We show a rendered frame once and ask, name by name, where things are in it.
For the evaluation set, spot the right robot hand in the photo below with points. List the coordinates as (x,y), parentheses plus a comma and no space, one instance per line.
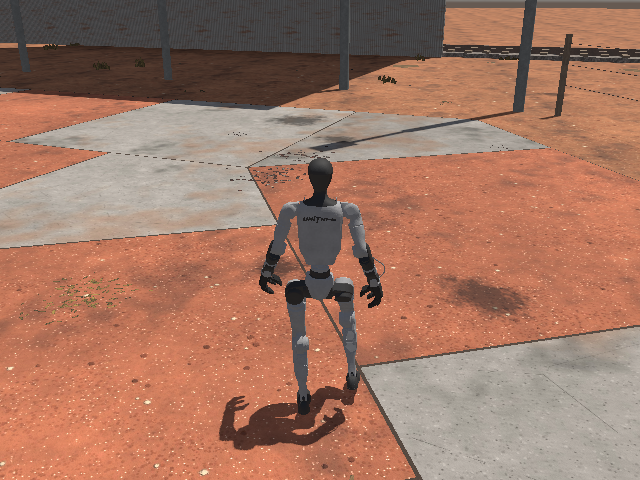
(375,291)

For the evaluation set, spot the left robot foot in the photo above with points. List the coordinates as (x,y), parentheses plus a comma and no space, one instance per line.
(303,406)

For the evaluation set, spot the left robot upper arm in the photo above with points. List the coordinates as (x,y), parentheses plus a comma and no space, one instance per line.
(288,211)

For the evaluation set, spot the right robot upper arm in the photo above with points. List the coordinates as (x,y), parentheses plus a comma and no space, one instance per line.
(352,212)

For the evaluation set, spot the robot right forearm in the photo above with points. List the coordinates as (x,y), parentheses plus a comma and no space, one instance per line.
(369,269)

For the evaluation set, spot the robot left forearm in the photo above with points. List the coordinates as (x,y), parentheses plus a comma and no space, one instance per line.
(270,262)

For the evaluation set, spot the robot left shin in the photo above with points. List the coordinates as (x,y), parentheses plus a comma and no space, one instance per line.
(301,369)

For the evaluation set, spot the left robot hand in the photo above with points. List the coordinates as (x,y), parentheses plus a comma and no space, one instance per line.
(273,280)

